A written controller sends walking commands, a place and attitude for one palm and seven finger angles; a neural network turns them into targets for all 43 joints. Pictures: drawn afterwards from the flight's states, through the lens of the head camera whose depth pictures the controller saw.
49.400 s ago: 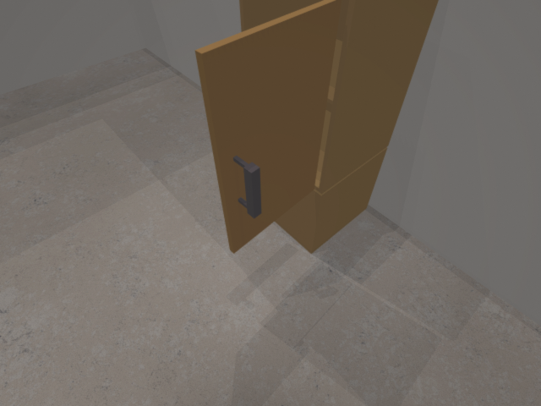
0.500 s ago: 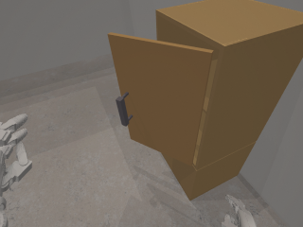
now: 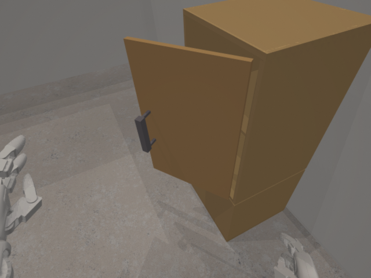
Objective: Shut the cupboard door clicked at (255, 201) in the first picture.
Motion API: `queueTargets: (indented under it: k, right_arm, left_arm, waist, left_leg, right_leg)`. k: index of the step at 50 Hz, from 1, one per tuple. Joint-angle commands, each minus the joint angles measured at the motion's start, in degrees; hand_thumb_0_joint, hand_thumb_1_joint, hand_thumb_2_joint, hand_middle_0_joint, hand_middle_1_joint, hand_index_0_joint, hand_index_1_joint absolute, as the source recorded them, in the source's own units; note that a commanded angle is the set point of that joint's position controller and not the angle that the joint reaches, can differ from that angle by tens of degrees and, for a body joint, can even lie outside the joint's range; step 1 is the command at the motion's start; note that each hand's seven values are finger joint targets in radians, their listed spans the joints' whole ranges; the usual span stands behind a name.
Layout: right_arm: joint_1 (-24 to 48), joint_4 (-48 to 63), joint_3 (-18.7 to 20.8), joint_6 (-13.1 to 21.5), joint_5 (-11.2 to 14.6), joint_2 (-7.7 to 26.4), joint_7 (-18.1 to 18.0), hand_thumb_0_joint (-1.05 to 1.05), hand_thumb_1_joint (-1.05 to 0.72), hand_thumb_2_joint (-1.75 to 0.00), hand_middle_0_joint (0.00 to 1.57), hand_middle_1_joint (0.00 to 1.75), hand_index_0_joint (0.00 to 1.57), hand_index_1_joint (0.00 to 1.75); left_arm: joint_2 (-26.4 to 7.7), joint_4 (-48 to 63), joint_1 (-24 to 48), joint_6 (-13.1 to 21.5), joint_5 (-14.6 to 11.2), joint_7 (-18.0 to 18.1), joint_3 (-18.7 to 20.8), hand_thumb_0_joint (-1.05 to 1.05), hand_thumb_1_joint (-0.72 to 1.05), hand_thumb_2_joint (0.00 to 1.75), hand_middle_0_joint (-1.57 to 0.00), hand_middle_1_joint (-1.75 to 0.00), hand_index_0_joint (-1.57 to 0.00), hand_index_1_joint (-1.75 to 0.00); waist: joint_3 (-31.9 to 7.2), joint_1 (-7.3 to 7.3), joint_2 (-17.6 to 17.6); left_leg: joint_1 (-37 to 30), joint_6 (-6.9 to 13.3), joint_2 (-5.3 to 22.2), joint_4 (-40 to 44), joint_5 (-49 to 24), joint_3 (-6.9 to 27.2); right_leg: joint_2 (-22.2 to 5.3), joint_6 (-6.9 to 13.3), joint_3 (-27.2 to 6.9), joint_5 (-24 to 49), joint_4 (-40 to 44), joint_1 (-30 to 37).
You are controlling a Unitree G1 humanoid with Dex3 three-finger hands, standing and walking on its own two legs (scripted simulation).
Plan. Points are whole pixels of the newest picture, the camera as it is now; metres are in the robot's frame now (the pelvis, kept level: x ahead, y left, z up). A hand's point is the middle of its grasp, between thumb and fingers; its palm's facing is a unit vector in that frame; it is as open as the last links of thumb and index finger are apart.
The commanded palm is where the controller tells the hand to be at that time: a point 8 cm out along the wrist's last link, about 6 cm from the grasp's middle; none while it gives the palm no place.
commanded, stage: step back with the hand held close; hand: left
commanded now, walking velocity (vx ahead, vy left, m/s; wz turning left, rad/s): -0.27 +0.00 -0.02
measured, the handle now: (147, 131) +0.61 +0.21 -0.07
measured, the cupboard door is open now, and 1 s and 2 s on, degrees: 35 35 35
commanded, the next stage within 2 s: stop stepping back and stand still in 1.48 s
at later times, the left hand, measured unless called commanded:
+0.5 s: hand (1, 225) +0.15 +0.30 +0.15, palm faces +0.38 -0.79 -0.48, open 7.4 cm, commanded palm +0.09 +0.34 +0.18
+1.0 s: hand out of the picture +0.09 +0.30 +0.17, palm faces +0.45 -0.76 -0.47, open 7.4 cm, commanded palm +0.01 +0.33 +0.18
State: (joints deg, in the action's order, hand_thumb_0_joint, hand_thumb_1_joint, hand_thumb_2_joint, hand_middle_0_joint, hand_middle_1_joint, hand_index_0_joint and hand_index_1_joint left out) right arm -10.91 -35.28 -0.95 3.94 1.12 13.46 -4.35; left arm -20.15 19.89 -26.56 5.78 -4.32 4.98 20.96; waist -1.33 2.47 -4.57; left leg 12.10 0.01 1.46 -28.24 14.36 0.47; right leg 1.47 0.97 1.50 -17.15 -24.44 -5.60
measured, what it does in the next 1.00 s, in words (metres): shifts its weight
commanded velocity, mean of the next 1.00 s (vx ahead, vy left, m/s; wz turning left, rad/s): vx -0.31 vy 0.00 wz -0.02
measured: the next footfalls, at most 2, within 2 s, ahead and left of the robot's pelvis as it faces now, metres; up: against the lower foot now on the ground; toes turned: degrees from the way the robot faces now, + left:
left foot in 1.26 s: -0.04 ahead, +0.15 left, +0.00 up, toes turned +6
right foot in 1.42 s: -0.18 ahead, -0.09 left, +0.00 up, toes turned +6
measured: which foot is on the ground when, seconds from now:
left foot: down 0.00-1.00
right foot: down 0.00-1.00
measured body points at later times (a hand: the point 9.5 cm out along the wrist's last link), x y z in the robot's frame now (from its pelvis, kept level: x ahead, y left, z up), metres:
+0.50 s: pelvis -0.05 +0.04 -0.01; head -0.05 +0.04 +0.44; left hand +0.12 +0.34 +0.18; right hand +0.12 -0.21 -0.08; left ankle +0.01 +0.13 -0.74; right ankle -0.04 -0.11 -0.74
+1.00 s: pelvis -0.12 +0.03 -0.02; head -0.11 +0.05 +0.43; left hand +0.06 +0.34 +0.19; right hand +0.05 -0.21 -0.09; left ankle +0.01 +0.13 -0.74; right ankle -0.06 -0.10 -0.74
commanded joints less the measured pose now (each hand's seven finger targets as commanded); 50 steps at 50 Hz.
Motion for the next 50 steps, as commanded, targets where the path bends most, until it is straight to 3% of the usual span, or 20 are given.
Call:
queueTargets:
  k: [1, 3, 7, 11, 15, 16, 20, 24, 25, 26, 29, 30, 31, 34, 35, 39, 43, 46, 48, 50]
  right_arm:
    - [7.12, 9.03, 2.99, 0.33, -0.14, 5.36, -0.58, 0.00, -0.90, -0.90, 0.20, 0.30, 0.20, 0.30]
    - [6.77, 9.98, 3.53, -0.57, -0.08, 6.15, -0.86, 0.00, -0.90, -0.90, 0.20, 0.30, 0.20, 0.30]
    - [6.68, 11.56, 3.61, -2.49, 0.04, 6.39, -1.49, 0.00, -0.90, -0.90, 0.20, 0.30, 0.20, 0.30]
    - [6.39, 12.60, 3.81, -3.87, 0.21, 6.62, -1.63, 0.00, -0.90, -0.90, 0.20, 0.30, 0.20, 0.30]
    - [6.59, 13.04, 4.12, -4.08, 0.13, 7.36, -1.67, 0.00, -0.90, -0.90, 0.20, 0.30, 0.20, 0.30]
    - [6.41, 13.21, 3.73, -4.04, 0.29, 6.91, -1.56, 0.00, -0.90, -0.90, 0.20, 0.30, 0.20, 0.30]
    - [6.82, 13.21, 3.94, -2.94, 0.03, 7.89, -1.81, 0.00, -0.90, -0.90, 0.20, 0.30, 0.20, 0.30]
    - [5.67, 13.12, 3.74, -1.39, 0.19, 7.64, -1.79, 0.00, -0.90, -0.90, 0.20, 0.30, 0.20, 0.30]
    - [5.90, 12.85, 3.89, -0.82, -0.18, 8.17, -1.92, 0.00, -0.90, -0.90, 0.20, 0.30, 0.20, 0.30]
    - [5.28, 12.85, 3.65, -0.49, -0.11, 7.60, -1.86, 0.00, -0.90, -0.90, 0.20, 0.30, 0.20, 0.30]
    - [4.26, 12.00, 3.93, 0.72, -0.36, 7.89, -1.66, 0.00, -0.90, -0.90, 0.20, 0.30, 0.20, 0.30]
    - [4.48, 11.71, 4.11, 1.22, -0.48, 8.14, -1.57, 0.00, -0.90, -0.90, 0.20, 0.30, 0.20, 0.30]
    - [4.07, 11.73, 3.80, 1.58, -0.42, 7.45, -1.48, 0.00, -0.90, -0.90, 0.20, 0.30, 0.20, 0.30]
    - [3.48, 10.73, 3.89, 2.33, -0.88, 7.14, -1.26, 0.00, -0.90, -0.90, 0.20, 0.30, 0.20, 0.30]
    - [3.57, 10.28, 4.13, 2.63, -1.20, 7.61, -1.27, 0.00, -0.90, -0.90, 0.20, 0.30, 0.20, 0.30]
    - [3.34, 9.34, 3.68, 2.84, -1.23, 6.83, -1.14, 0.00, -0.90, -0.90, 0.20, 0.30, 0.20, 0.30]
    - [3.95, 9.73, 3.80, 3.31, -1.05, 7.40, -1.26, 0.00, -0.90, -0.90, 0.20, 0.30, 0.20, 0.30]
    - [4.39, 10.01, 3.98, 4.13, -1.03, 7.50, -1.33, 0.00, -0.90, -0.90, 0.20, 0.30, 0.20, 0.30]
    - [4.15, 10.07, 4.48, 4.34, -1.04, 7.53, -1.18, 0.00, -0.90, -0.90, 0.20, 0.30, 0.20, 0.30]
    - [4.74, 10.54, 5.03, 4.59, -1.31, 8.39, -0.85, 0.00, -0.90, -0.90, 0.20, 0.30, 0.20, 0.30]
  left_arm:
    - [-13.45, 12.19, 2.40, 6.27, 0.28, 1.73, 8.44, 0.00, 0.90, 0.90, -0.20, -0.30, -0.20, -0.30]
    - [-13.58, 14.64, 0.62, 6.47, 0.09, 2.05, 8.77, 0.00, 0.90, 0.90, -0.20, -0.30, -0.20, -0.30]
    - [-14.68, 15.63, -1.10, 5.81, -0.27, 2.44, 9.94, 0.00, 0.90, 0.90, -0.20, -0.30, -0.20, -0.30]
    - [-15.03, 15.02, -3.17, 5.27, -0.53, 2.69, 10.66, 0.00, 0.90, 0.90, -0.20, -0.30, -0.20, -0.30]
    - [-16.06, 15.39, -4.40, 5.40, -0.58, 3.10, 11.63, 0.00, 0.90, 0.90, -0.20, -0.30, -0.20, -0.30]
    - [-14.60, 15.59, -4.75, 5.62, -0.55, 3.15, 10.23, 0.00, 0.90, 0.90, -0.20, -0.30, -0.20, -0.30]
    - [-16.60, 17.11, -3.67, 7.06, 0.18, 3.67, 12.63, 0.00, 0.90, 0.90, -0.20, -0.30, -0.20, -0.30]
    - [-14.31, 17.98, -2.71, 8.79, 0.95, 3.98, 11.45, 0.00, 0.90, 0.90, -0.20, -0.30, -0.20, -0.30]
    - [-16.25, 18.11, -2.36, 9.32, 1.36, 4.03, 13.19, 0.00, 0.90, 0.90, -0.20, -0.30, -0.20, -0.30]
    - [-13.86, 17.96, -2.25, 9.66, 1.37, 3.92, 11.34, 0.00, 0.90, 0.90, -0.20, -0.30, -0.20, -0.30]
    - [-13.59, 17.89, -1.04, 10.42, 1.80, 4.17, 11.18, 0.00, 0.90, 0.90, -0.20, -0.30, -0.20, -0.30]
    - [-15.13, 18.46, -0.32, 10.58, 2.05, 4.17, 12.32, 0.00, 0.90, 0.90, -0.20, -0.30, -0.20, -0.30]
    - [-13.36, 19.31, 0.18, 10.97, 1.97, 4.14, 10.54, 0.00, 0.90, 0.90, -0.20, -0.30, -0.20, -0.30]
    - [-13.52, 18.60, 0.30, 11.31, 1.89, 4.66, 10.18, 0.00, 0.90, 0.90, -0.20, -0.30, -0.20, -0.30]
    - [-15.25, 19.70, 0.95, 11.52, 1.99, 4.81, 11.51, 0.00, 0.90, 0.90, -0.20, -0.30, -0.20, -0.30]
    - [-14.49, 19.05, 1.09, 12.35, 1.63, 5.48, 10.27, 0.00, 0.90, 0.90, -0.20, -0.30, -0.20, -0.30]
    - [-14.39, 18.55, 0.30, 13.18, 1.99, 5.46, 11.13, 0.00, 0.90, 0.90, -0.20, -0.30, -0.20, -0.30]
    - [-14.90, 20.11, -0.88, 13.93, 2.17, 4.97, 12.80, 0.00, 0.90, 0.90, -0.20, -0.30, -0.20, -0.30]
    - [-15.50, 19.53, -3.19, 14.02, 1.92, 4.47, 14.22, 0.00, 0.90, 0.90, -0.20, -0.30, -0.20, -0.30]
    - [-16.24, 18.53, -4.51, 14.23, 2.54, 3.96, 15.75, 0.00, 0.90, 0.90, -0.20, -0.30, -0.20, -0.30]
  waist:
    - [-4.39, -1.83, 4.77]
    - [-8.06, -1.98, 0.12]
    - [-9.45, -2.01, 1.21]
    - [-10.20, -1.94, 2.21]
    - [-9.11, -1.73, 1.46]
    - [-8.35, -2.00, 0.62]
    - [-5.97, -1.97, -1.33]
    - [-4.30, -2.38, -3.42]
    - [-4.20, -2.13, -3.57]
    - [-3.69, -2.41, -3.92]
    - [-3.69, -2.43, -3.25]
    - [-3.94, -2.36, -2.07]
    - [-3.83, -2.64, -1.06]
    - [-2.53, -2.76, 1.62]
    - [-2.66, -2.79, 1.33]
    - [-2.12, -3.12, 2.00]
    - [-2.08, -2.90, -2.29]
    - [-5.30, -2.33, -7.01]
    - [-7.28, -2.13, -5.70]
    - [-4.99, -2.20, -7.62]
  left_leg:
    - [-1.68, 2.21, -0.14, -2.06, -10.70, -0.96]
    - [-4.36, 2.26, 0.89, 0.08, -19.02, -0.76]
    - [-4.88, 2.20, 2.40, 1.40, -28.82, 0.53]
    - [-2.78, 2.04, 3.08, 2.55, -28.23, 0.91]
    - [1.49, 2.27, 3.50, 4.78, -18.63, 1.51]
    - [3.69, 2.40, 3.80, 5.66, -15.89, 2.28]
    - [13.62, 3.86, 4.71, 10.09, 3.27, 4.48]
    - [22.62, 4.97, 5.61, 12.59, 16.83, 6.88]
    - [24.69, 5.34, 6.00, 13.69, 19.24, 7.86]
    - [26.20, 5.49, 6.27, 13.76, 20.17, 8.18]
    - [27.64, 5.43, 5.83, 11.56, 21.38, 7.58]
    - [26.20, 5.11, 5.29, 10.37, 21.45, 6.97]
    - [25.22, 4.69, 4.64, 8.97, 20.53, 6.47]
    - [20.40, 3.44, 2.82, 4.29, 18.16, 4.97]
    - [18.20, 2.98, 2.38, 3.26, 16.88, 4.54]
    - [15.02, 2.29, 2.01, 2.17, 12.64, 4.12]
    - [22.72, 3.97, 5.30, 8.89, 19.97, 7.91]
    - [29.30, 5.76, 8.96, 14.89, 22.40, 12.19]
    - [30.71, 6.48, 9.68, 12.91, 21.46, 11.19]
    - [37.02, 7.08, 10.18, 12.88, 28.98, 10.97]
  right_leg:
    - [-9.70, 0.05, -5.02, 25.82, 4.36, -6.21]
    - [-7.45, -0.71, -2.80, 26.86, 1.16, -5.02]
    - [-4.85, -1.49, -1.18, 28.32, -1.30, -4.28]
    - [-4.30, -1.57, -1.26, 27.43, -2.61, -3.16]
    - [-3.75, -1.76, -1.90, 20.36, -2.10, -3.56]
    - [-3.74, -1.66, -1.83, 17.96, -2.56, -3.12]
    - [-2.26, -2.03, -2.40, 10.54, -3.83, 0.15]
    - [-1.29, -2.08, -2.35, 6.82, -6.83, 3.41]
    - [-0.58, -2.25, -2.28, 5.84, -7.57, 4.63]
    - [-0.57, -2.14, -2.28, 5.56, -8.45, 4.99]
    - [-0.94, -1.83, -3.41, 4.59, -8.28, 4.50]
    - [-1.22, -1.65, -4.03, 2.63, -6.93, 2.92]
    - [-2.04, -1.35, -4.37, 1.14, -5.83, 1.20]
    - [-4.25, 0.00, -7.22, -6.71, -0.31, -7.03]
    - [-4.89, 0.41, -7.89, -8.29, 1.07, -9.10]
    - [-5.53, 0.53, -7.45, -8.07, 2.80, -13.52]
    - [-1.62, -1.00, -4.70, -7.03, -2.82, -6.35]
    - [2.00, -1.75, -2.39, 3.46, -13.33, 3.73]
    - [2.01, -1.80, -3.85, 6.57, -14.83, 6.52]
    - [2.20, -1.44, -5.68, 2.29, -15.52, 8.42]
